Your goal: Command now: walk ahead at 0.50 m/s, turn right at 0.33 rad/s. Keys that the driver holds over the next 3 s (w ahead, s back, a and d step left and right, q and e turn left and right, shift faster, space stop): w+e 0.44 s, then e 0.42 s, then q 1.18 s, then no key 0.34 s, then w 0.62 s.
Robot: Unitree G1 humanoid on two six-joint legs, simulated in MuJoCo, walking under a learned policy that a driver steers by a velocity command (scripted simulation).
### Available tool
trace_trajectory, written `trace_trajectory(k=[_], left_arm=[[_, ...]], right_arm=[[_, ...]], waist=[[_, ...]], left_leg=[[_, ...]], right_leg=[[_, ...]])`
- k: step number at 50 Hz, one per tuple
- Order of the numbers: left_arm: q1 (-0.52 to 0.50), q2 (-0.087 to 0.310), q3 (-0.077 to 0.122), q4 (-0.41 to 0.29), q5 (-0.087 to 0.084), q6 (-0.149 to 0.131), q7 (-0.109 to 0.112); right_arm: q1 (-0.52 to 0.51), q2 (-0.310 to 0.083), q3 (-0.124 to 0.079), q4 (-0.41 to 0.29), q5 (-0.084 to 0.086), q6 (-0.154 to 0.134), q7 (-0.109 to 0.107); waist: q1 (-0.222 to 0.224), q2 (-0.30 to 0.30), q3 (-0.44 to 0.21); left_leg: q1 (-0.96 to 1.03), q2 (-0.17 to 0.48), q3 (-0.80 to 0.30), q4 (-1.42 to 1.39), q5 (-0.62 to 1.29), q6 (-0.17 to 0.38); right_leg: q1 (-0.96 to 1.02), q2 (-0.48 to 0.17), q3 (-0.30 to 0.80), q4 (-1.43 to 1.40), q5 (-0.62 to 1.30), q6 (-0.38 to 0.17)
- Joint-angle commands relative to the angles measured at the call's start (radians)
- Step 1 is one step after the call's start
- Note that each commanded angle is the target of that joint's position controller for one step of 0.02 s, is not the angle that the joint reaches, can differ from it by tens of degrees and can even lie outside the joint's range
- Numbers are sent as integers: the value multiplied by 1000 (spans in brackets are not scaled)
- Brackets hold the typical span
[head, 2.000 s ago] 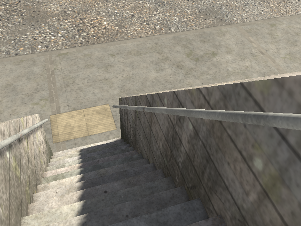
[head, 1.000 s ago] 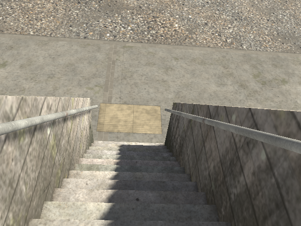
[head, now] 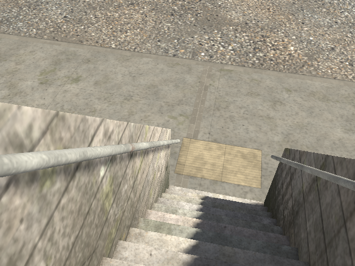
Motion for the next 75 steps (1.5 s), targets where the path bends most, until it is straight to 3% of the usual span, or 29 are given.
trace_trajectory(k=[1,2,5,11,13,15,16,17,18,20,21,23,26,29,32,39,41,43,44,47,48,50,54,61,65,69,71,73,75], left_arm=[[-105,41,13,-111,4,-12,-18],[16,23,18,-45,8,-4,-19],[-87,67,34,-103,-19,-7,-39],[-252,43,14,-119,-32,-13,-53],[-137,89,36,-126,-37,-8,-28],[116,151,69,-33,-47,-43,-50],[227,153,75,10,-52,-40,-52],[256,198,60,35,-68,-36,-63],[222,198,54,18,-94,-27,-70],[201,267,71,6,-72,-3,-47],[120,190,36,-18,-46,-11,-39],[31,50,-22,-60,-38,-29,-16],[29,130,-6,-67,-53,-43,-1],[38,85,-19,-63,-80,-42,5],[17,92,-16,-89,-79,-27,19],[-75,79,-16,-181,-21,-1,8],[-116,85,-14,-183,-16,19,24],[-138,63,1,-212,-20,13,10],[-42,-24,-13,-278,-80,16,3],[-232,49,-4,-292,6,3,42],[-308,49,-3,-274,8,35,35],[-236,-14,-26,-285,-4,75,48],[-336,1,-19,-240,-8,95,49],[-545,-43,-42,-324,-10,74,38],[-606,-57,-67,-393,-29,69,10],[-429,27,-41,-345,-43,53,-15],[-414,37,-54,-366,-58,37,-25],[-261,40,-39,-303,-72,38,-21],[-75,101,-31,-304,-82,13,-16]], right_arm=[[21,-32,29,-22,-18,-27,-25],[24,-120,13,-20,-31,-35,-27],[-34,-76,11,6,33,-75,-36],[84,-101,-3,3,-25,-49,-64],[12,-181,-27,-10,-31,-19,-76],[40,-153,-48,3,-50,27,-107],[-2,-121,-52,3,-43,36,-109],[7,-4,-21,-58,-44,36,-95],[44,-16,-2,-149,-45,27,-78],[-12,-44,3,-158,-52,21,-66],[-97,-87,-8,-148,-58,21,-74],[-169,-62,-4,-166,-50,51,-67],[-68,-44,3,-127,-68,70,-67],[-157,-77,-5,-165,-47,55,-55],[-279,-52,17,-227,-76,63,-48],[-271,-61,7,-308,1,6,-49],[-9,-57,-3,-225,20,-4,-47],[250,-129,-30,-150,29,17,-48],[217,-149,-2,-195,1,20,-20],[209,-101,14,-224,13,5,-8],[129,-77,38,-199,12,22,-21],[137,-129,38,-161,2,18,-33],[112,-77,81,-127,13,9,-36],[193,-85,43,-152,-19,36,-79],[99,-95,30,-240,-26,69,-101],[-54,-157,-5,-286,6,61,-43],[-176,-161,-11,-343,-1,85,-32],[7,-172,-27,-330,-14,117,-29],[-20,-106,-23,-354,-14,110,-20]], waist=[[-2,77,202],[35,120,113],[55,124,111],[-95,112,216],[-20,198,149],[44,89,91],[125,-48,59],[36,-271,69],[-26,-284,-58],[-22,-215,-108],[-50,-53,-2],[-107,-12,107],[-133,-42,1],[-125,-78,24],[-66,-131,46],[35,-109,106],[-61,-52,78],[-161,161,-29],[-50,321,-148],[-122,110,-134],[-96,37,-60],[-12,165,-12],[-27,88,33],[-146,119,29],[-168,99,50],[-92,256,16],[-63,185,56],[-92,89,130],[-23,-23,108]], left_leg=[[-319,356,-275,-234,371,133],[-327,348,-258,-196,469,130],[-337,235,-135,-80,15,26],[-220,241,-34,172,-44,35],[-117,291,-87,351,300,73],[-96,226,-45,797,598,120],[-247,83,50,1268,112,91],[-706,-19,71,1538,-451,62],[-904,17,-22,1441,-408,50],[-961,53,-141,1225,-274,-10],[-962,69,-176,994,56,-54],[-808,49,-140,699,350,-155],[-538,-12,-91,635,623,-159],[-516,-26,-129,378,817,-118],[-458,-47,-125,225,859,-105],[-83,-28,-159,-395,849,-81],[190,31,-125,-598,1040,-65],[653,216,-198,-581,1326,-17],[852,368,-216,-16,1981,27],[581,328,-310,-176,1412,208],[398,237,-271,-218,1282,130],[143,356,-462,-284,1151,216],[-11,153,-364,-233,806,113],[188,162,-575,-257,423,243],[119,111,-612,-350,117,196],[-150,135,-577,-518,56,198],[-159,105,-536,-467,105,158],[-205,58,-568,-446,-144,130],[-373,-48,-428,-120,-188,79]], right_leg=[[-62,-24,43,-442,470,80],[62,4,3,-348,578,75],[125,-5,38,-751,1100,17],[298,-30,-148,-1062,1111,6],[372,-83,-100,-1130,814,-32],[679,-72,-97,-1499,582,-75],[825,-132,-16,-1509,825,-141],[1001,-146,-15,-1015,1315,-98],[1085,-187,173,-955,1303,-165],[866,-349,566,-1252,169,-333],[709,-303,498,-1279,-5,-276],[351,-241,461,-1231,156,-235],[252,-150,398,-1097,593,-154],[287,-88,382,-959,424,-126],[304,-32,381,-906,361,-146],[266,69,371,-728,460,-159],[205,103,327,-478,512,-139],[-115,209,127,49,-200,-60],[-370,237,-27,485,-690,-22],[-523,181,22,657,-264,13],[-497,195,-11,659,-164,25],[-452,140,60,595,-112,73],[-404,143,16,393,96,132],[-541,33,-39,201,100,171],[-343,2,-22,-353,254,163],[289,11,-38,-516,402,113],[425,-23,7,-913,263,75],[656,41,-105,-1246,18,87],[894,-182,166,-1292,-13,79]])
Next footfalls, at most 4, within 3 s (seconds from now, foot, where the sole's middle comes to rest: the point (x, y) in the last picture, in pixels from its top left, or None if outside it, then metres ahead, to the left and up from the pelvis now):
0.32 right None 0.25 -0.12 -0.97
0.86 left None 0.47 -0.02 -1.19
1.48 right None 0.44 -0.26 -1.19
2.12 left None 0.49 -0.01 -1.19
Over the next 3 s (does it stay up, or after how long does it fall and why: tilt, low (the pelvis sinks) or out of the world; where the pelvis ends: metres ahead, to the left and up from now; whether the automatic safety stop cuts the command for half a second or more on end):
stays up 0.58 -0.10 -0.49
